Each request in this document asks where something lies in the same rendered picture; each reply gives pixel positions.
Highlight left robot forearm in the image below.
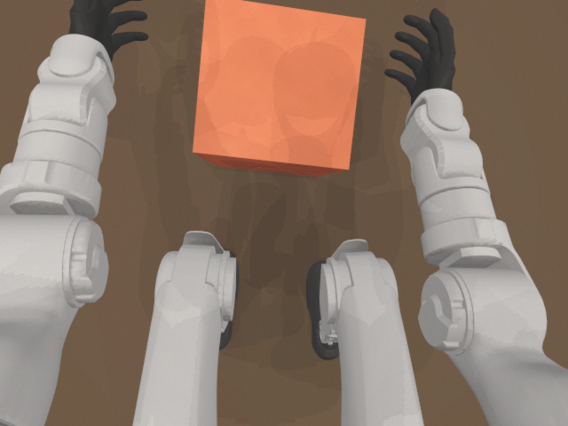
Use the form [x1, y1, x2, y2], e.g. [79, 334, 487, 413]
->
[0, 34, 116, 220]

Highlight right robot shin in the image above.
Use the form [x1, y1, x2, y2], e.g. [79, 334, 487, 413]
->
[319, 239, 398, 343]

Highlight robot right upper arm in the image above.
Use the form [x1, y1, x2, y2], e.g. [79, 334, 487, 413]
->
[418, 267, 568, 426]

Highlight robot right foot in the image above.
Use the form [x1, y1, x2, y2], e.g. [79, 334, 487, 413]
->
[306, 261, 339, 360]

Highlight robot right hand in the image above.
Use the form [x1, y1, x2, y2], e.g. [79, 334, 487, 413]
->
[384, 8, 456, 106]

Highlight carton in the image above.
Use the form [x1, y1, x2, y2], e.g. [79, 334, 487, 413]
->
[193, 0, 366, 177]

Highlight robot left hand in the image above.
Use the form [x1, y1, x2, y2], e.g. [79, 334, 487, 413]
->
[69, 0, 148, 63]

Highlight robot left upper arm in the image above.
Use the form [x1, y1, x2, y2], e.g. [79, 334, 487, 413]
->
[0, 214, 109, 426]

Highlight right robot forearm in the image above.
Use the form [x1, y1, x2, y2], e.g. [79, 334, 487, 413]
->
[400, 89, 547, 341]

